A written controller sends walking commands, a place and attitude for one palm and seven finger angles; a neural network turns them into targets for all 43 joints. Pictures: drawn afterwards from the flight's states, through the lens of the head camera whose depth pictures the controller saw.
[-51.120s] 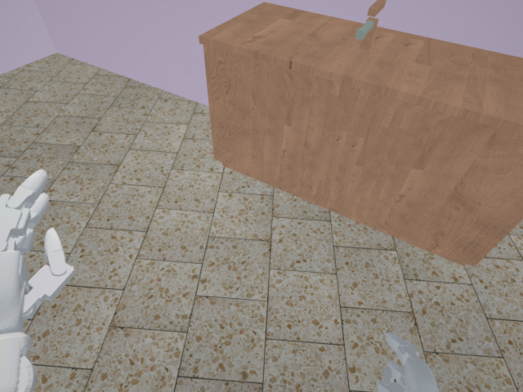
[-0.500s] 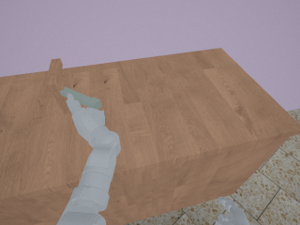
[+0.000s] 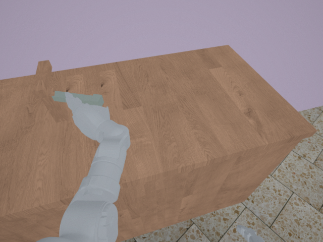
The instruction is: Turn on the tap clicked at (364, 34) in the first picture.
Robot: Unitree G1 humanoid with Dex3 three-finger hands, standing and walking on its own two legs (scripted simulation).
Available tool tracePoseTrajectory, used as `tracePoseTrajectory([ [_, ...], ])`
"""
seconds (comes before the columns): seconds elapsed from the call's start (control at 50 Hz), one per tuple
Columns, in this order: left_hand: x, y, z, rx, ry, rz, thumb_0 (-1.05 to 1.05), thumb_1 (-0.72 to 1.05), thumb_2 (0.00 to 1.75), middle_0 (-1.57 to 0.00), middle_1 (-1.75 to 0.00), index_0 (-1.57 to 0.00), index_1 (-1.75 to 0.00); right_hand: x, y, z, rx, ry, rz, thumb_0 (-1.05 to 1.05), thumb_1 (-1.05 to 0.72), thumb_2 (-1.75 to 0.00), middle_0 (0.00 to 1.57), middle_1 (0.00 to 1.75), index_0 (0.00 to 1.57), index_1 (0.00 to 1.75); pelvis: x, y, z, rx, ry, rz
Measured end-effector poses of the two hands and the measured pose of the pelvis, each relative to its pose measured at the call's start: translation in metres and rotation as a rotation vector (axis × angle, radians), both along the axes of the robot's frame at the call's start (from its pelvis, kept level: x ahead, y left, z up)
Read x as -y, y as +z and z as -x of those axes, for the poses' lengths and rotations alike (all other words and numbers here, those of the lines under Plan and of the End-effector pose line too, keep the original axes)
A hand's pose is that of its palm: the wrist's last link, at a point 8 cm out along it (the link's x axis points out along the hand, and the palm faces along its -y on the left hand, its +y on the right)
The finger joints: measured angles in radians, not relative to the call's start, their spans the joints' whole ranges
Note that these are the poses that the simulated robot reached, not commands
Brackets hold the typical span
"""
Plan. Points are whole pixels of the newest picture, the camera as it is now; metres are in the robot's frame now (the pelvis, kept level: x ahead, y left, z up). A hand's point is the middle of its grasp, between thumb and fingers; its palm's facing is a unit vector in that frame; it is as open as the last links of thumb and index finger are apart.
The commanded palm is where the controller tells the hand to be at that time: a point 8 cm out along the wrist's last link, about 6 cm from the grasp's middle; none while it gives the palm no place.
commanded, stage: push the lever round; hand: left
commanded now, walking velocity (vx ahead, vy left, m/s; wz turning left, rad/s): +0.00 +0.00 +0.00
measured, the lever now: (97, 101) +0.46 +0.19 +0.10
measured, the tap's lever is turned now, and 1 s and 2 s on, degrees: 63 71 71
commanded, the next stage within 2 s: lift the hand up off the lever in 0.18 s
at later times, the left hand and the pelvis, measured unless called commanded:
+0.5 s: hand (107, 105) +0.45 +0.16 +0.10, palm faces +0.77 -0.62 -0.14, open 7.9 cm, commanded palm +0.39 +0.17 +0.11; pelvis +0.01 +0.00 +0.00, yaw +0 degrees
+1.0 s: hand (107, 102) +0.44 +0.16 +0.12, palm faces +0.76 -0.64 -0.13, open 7.8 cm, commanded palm +0.38 +0.17 +0.13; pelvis +0.02 +0.01 +0.01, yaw +0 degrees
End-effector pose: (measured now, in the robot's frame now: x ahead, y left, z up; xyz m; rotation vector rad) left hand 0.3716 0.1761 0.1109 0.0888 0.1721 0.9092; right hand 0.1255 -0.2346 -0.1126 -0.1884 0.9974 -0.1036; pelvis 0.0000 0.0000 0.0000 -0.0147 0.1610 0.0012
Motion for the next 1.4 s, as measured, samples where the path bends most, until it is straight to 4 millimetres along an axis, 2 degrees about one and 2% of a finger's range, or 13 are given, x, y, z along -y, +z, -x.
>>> tracePoseTrajectory([
  [0.2,0.000,0.001,-0.015,-0.001,0.003,0.006,0.01,0.90,0.91,-0.15,-0.15,-0.12,-0.14,0.010,-0.001,0.010,-0.032,-0.025,0.016,0.01,-0.90,-0.90,0.20,0.30,0.20,0.30,0.002,0.001,-0.004,-0.017,-0.004,-0.003],
  [0.36,-0.001,0.001,-0.018,0.001,0.001,0.006,0.01,0.90,0.91,-0.15,-0.15,-0.12,-0.14,0.011,0.000,0.010,-0.039,-0.030,0.012,0.01,-0.90,-0.90,0.20,0.30,0.20,0.30,0.001,0.002,-0.009,-0.016,-0.006,-0.004],
  [0.66,-0.005,0.006,-0.019,0.003,-0.009,0.022,0.01,0.90,0.90,-0.15,-0.15,-0.14,-0.15,-0.002,0.005,-0.010,-0.001,-0.003,-0.007,0.01,-0.90,-0.90,0.20,0.30,0.20,0.30,-0.005,0.005,-0.015,-0.003,-0.008,-0.002],
  [1.0,0.001,0.019,-0.012,0.004,-0.029,0.027,0.01,0.90,0.90,-0.15,-0.15,-0.15,-0.15,-0.014,0.014,-0.037,0.059,0.036,-0.024,0.01,-0.90,-0.90,0.20,0.30,0.20,0.30,-0.007,0.008,-0.018,0.024,-0.006,-0.002],
  [1.3,-0.006,0.032,-0.001,0.019,-0.013,0.025,0.01,0.90,0.90,-0.15,-0.15,-0.15,-0.15,-0.010,0.021,-0.039,0.082,0.038,-0.017,0.01,-0.90,-0.90,0.20,0.30,0.20,0.30,-0.003,0.012,-0.012,0.052,-0.001,-0.004],
  [1.4,-0.003,0.038,-0.001,0.020,-0.027,0.021,0.01,0.90,0.90,-0.15,-0.15,-0.15,-0.15,-0.009,0.021,-0.037,0.085,0.037,-0.018,0.01,-0.90,-0.90,0.20,0.30,0.20,0.30,-0.002,0.013,-0.010,0.059,0.001,-0.005],
])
